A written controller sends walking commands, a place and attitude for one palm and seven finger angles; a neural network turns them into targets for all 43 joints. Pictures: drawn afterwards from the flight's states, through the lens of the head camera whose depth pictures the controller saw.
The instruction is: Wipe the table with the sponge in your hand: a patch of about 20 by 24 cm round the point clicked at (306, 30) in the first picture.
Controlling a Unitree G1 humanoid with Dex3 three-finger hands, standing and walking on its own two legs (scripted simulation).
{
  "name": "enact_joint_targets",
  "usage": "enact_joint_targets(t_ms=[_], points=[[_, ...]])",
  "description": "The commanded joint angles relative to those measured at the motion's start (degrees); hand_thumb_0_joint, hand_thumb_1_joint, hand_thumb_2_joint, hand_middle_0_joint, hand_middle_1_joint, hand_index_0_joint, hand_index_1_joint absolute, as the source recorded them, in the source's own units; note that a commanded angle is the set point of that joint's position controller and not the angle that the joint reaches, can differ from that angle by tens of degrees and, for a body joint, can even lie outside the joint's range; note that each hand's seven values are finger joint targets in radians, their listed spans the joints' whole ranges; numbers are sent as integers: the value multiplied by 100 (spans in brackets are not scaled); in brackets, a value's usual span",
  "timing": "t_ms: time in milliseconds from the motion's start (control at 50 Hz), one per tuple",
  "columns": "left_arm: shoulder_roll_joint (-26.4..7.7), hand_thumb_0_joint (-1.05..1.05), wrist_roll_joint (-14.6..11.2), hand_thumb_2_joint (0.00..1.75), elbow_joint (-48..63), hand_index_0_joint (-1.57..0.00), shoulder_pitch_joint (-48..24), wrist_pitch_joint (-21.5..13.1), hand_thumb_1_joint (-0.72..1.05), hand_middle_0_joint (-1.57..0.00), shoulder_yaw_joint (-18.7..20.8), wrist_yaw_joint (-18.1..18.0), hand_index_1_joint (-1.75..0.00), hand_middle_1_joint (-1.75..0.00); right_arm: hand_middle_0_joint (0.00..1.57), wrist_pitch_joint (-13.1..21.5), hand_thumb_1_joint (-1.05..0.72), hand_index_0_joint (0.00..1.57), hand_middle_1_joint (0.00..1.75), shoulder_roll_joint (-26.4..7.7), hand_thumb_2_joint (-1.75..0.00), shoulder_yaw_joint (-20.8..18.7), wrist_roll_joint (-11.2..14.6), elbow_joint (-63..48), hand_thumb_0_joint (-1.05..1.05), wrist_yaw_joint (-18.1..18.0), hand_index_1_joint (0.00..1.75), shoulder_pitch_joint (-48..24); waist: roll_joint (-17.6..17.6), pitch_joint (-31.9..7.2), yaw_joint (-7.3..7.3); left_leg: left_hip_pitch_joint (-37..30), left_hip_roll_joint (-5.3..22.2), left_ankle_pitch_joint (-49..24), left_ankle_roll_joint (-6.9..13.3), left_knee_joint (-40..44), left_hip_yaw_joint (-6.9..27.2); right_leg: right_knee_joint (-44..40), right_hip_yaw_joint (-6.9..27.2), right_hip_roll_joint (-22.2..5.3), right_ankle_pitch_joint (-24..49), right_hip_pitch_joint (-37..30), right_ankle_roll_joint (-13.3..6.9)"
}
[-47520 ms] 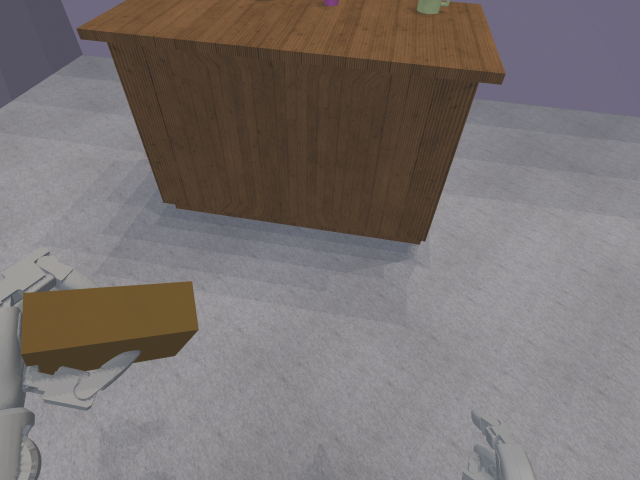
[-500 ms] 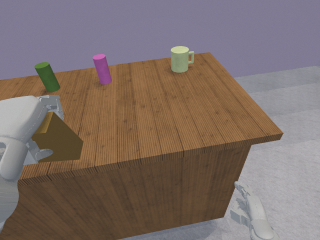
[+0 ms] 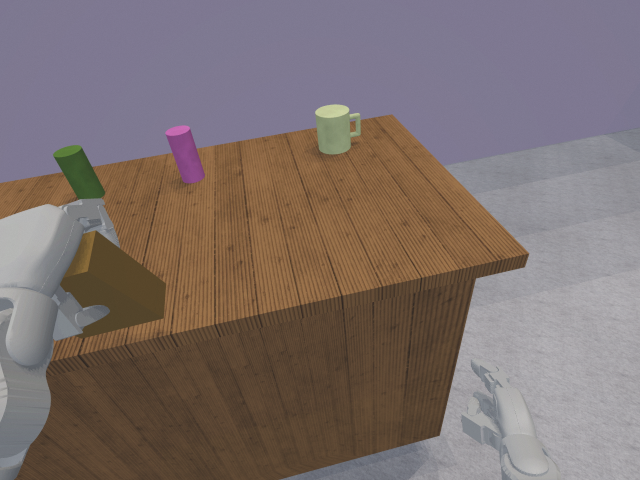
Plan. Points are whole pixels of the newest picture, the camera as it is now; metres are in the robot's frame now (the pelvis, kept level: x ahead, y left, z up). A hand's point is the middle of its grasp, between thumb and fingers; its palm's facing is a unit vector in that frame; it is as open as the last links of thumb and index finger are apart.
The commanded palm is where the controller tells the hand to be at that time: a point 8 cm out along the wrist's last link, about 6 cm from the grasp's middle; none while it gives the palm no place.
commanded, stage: bring the sponge back beside the body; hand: left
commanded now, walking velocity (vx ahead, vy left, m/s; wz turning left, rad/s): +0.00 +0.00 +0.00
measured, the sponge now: (101, 297) +0.22 +0.31 +0.17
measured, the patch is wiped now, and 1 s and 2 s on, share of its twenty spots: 1.00 1.00 1.00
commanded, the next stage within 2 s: step back with the hand held close in 0.10 s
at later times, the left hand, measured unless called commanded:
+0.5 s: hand (124, 242) +0.24 +0.25 +0.24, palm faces +0.47 -0.79 -0.39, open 9.0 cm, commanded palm +0.15 +0.30 +0.27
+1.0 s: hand (45, 309) +0.14 +0.25 +0.26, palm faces +0.52 -0.75 -0.41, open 9.0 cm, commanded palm +0.09 +0.30 +0.27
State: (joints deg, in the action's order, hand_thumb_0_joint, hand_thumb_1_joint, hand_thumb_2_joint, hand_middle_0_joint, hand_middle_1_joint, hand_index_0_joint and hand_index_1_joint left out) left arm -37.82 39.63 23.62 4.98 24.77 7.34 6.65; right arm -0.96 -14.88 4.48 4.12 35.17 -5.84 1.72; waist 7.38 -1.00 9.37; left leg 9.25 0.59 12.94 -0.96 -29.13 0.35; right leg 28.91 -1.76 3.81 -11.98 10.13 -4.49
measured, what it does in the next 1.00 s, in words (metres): shifts its weight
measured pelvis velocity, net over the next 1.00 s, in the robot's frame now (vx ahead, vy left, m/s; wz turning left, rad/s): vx -0.06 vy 0.01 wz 0.05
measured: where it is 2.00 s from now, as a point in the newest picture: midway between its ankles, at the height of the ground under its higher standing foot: outside the picture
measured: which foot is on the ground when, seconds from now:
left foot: down 0.00-1.00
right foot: down 0.00-1.00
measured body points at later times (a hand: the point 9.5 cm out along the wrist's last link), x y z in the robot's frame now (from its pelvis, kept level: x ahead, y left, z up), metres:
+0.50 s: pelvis +0.01 +0.01 -0.01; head +0.03 +0.02 +0.44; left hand +0.21 +0.29 +0.26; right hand +0.18 -0.22 -0.09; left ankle -0.03 +0.12 -0.73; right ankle +0.05 -0.07 -0.73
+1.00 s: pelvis -0.06 +0.01 -0.02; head -0.05 +0.01 +0.43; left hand +0.10 +0.29 +0.28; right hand +0.14 -0.22 -0.08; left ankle -0.03 +0.12 -0.73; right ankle +0.05 -0.07 -0.73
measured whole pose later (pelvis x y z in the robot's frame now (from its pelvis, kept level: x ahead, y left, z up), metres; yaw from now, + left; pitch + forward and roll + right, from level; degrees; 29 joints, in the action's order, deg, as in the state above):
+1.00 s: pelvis -0.06 +0.01 -0.02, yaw +3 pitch +1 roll +0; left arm -27.8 -5.3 41.2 20.2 -10.2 31.0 -7.7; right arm 3.4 -13.2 0.5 2.3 31.5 -3.0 9.4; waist -0.8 -0.2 -0.4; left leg 23.9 -1.1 17.9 1.0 -40.5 -0.3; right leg 36.9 -3.8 1.3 -11.2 28.8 -2.3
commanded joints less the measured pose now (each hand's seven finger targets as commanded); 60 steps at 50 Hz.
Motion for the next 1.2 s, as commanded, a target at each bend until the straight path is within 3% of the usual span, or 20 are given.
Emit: enact_joint_targets(t_ms=[0,160,200,220,240,260,280,340,380,400,460,580,760,840,920,980,1060,1120,1160,1180], points=[[-847,0,13,130,978,-120,-454,-43,10,-120,394,54,-160,-160,20,484,-90,20,30,-456,-90,-166,-4,-1257,0,-85,30,-1556,-522,-445,-1,256,-196,107,179,253,71,-1021,898,-492,-1135,28,228],[-1936,0,469,130,2164,-120,-832,-319,10,-120,1225,-263,-160,-160,20,667,-90,20,30,-470,-90,-219,-141,-1229,0,-102,30,-1424,61,-754,83,22,-234,-231,183,218,149,-918,1177,-347,-991,56,49],[-1311,0,471,130,1223,-120,-1282,-309,10,-120,698,-391,-160,-160,20,629,-90,20,30,-448,-90,-218,-150,-1057,0,-119,30,-1230,-227,-351,-71,95,-222,-187,154,292,85,-980,956,-322,-940,205,71],[-650,0,-4101,130,2091,-120,-1945,-1541,10,-120,2228,-851,-160,-160,20,572,-90,20,30,-503,-90,-293,-106,-1972,0,-43,30,62,-2003,675,-781,661,-234,1366,340,-735,435,-1794,1680,-821,-1694,1735,110],[-942,0,-4021,130,803,-120,-861,-1937,10,-120,2141,-1029,-160,-160,20,536,-90,20,30,-392,-90,-136,-243,-1252,0,-36,30,450,-2718,267,-791,411,-300,1219,302,-1567,275,-1872,1672,-1128,-2174,1959,-50],[-717,0,-4012,130,647,-120,-802,-2080,10,-120,1927,-1068,-160,-160,20,486,-90,20,30,-418,-90,-219,-244,-1200,0,16,30,340,-2633,440,-809,176,-395,1111,284,-1980,321,-1972,1804,-1235,-2272,2416,-172],[-552,0,-4165,130,1000,-120,-681,-2310,10,-120,2120,-1168,-160,-160,20,416,-90,20,30,-387,-90,-253,-204,-1144,0,10,30,644,-2334,-86,-872,81,-221,926,261,-2338,245,-1761,1734,-1570,-1619,2149,-209],[-279,0,-4426,130,1847,-120,-307,-2794,10,-120,2177,-1345,-160,-160,20,432,-90,20,30,-422,-90,-223,-215,-1259,0,20,30,470,-264,-615,-1046,374,174,451,269,-625,262,-531,1160,-1756,496,1000,-156],[8,0,-4488,130,2190,-120,378,-3125,10,-120,2349,-1460,-160,-160,20,508,-90,20,30,-609,-90,-288,-311,-1342,0,45,30,351,1050,-568,-886,857,629,-94,439,568,1062,354,482,-964,809,519,143],[7,0,-4474,130,2565,-120,544,-3212,10,-120,2482,-1486,-160,-160,20,496,-90,20,30,-667,-90,-362,-300,-1419,0,109,30,356,1134,-587,-829,1009,894,-873,537,715,1372,586,286,-708,683,411,272],[-401,0,-4438,130,3248,-120,1219,-3453,10,-120,3159,-1525,-160,-160,20,487,-90,20,30,-543,-90,-456,-295,-1475,0,272,30,443,360,-1440,-874,307,856,-3915,398,-37,1094,759,162,-644,1546,175,272],[-278,0,-4459,130,3206,-120,1691,-3760,10,-120,3406,-1572,-160,-160,20,602,-90,20,30,-527,-90,-627,-254,-1186,0,356,30,555,-68,-1434,-967,486,899,-4075,229,-245,971,437,265,-806,1909,-128,241],[-326,0,-4566,130,2678,-120,1755,-3863,10,-120,3491,-1581,-160,-160,20,614,-90,20,30,-482,-90,-766,-147,-997,0,315,30,652,-876,-1568,-1128,968,528,-646,150,-964,584,116,1060,-1724,2876,164,50],[-262,0,-4605,130,2669,-120,1480,-3795,10,-120,3310,-1576,-160,-160,20,639,-90,20,30,-459,-90,-706,-146,-1005,0,279,30,553,-1250,-1089,-1145,1030,441,1048,264,-918,501,-394,1160,-1751,802,1058,157],[-130,0,-4533,130,2598,-120,941,-3734,10,-120,3075,-1601,-160,-160,20,737,-90,20,30,-590,-90,-642,-166,-1129,0,198,30,396,-168,-449,-1088,1738,737,1985,517,122,970,76,815,-1030,-895,1404,327],[41,0,-4421,130,2438,-120,314,-3701,10,-120,2937,-1646,-160,-160,20,812,-90,20,30,-634,-90,-627,-184,-1189,0,159,30,395,657,-279,-1030,2860,1282,2493,777,1145,1481,1490,372,-389,-905,621,494],[212,0,-4360,130,2143,-120,-367,-3526,10,-120,2588,-1559,-160,-160,20,884,-90,20,30,-568,-90,-701,-179,-1187,0,228,30,537,253,-290,-1001,2218,1439,649,826,790,1250,1887,415,-227,-996,876,558],[376,0,-4294,130,2016,-120,-264,-3537,10,-120,2349,-1419,-160,-160,20,837,-90,20,30,-583,-90,-652,-179,-1218,0,332,30,434,-303,-302,-894,2138,1099,742,572,-342,1010,130,522,-534,276,343,446],[158,0,-4259,130,2291,-120,-347,-3612,10,-120,2288,-1387,-160,-160,20,730,-90,20,30,-379,-90,-641,-179,-1254,0,371,30,354,-1740,-526,-1038,2191,115,1794,81,-2367,208,-914,2067,-2006,1609,694,-112],[165,0,-4369,130,2474,-120,-173,-3597,10,-120,2285,-1380,-160,-160,20,686,-90,20,30,-361,-90,-728,-92,-1106,0,361,30,324,-2033,-766,-947,1436,69,1650,17,-3798,124,-1417,2269,-2517,670,1452,-314]])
